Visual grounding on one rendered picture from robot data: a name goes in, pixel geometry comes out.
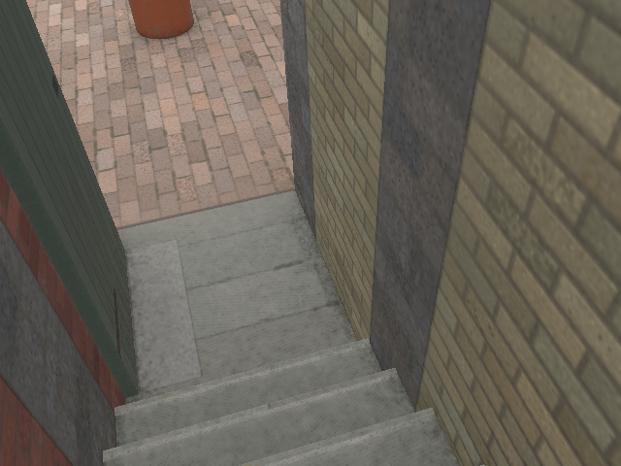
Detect stairs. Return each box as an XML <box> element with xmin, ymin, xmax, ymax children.
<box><xmin>103</xmin><ymin>343</ymin><xmax>460</xmax><ymax>466</ymax></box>

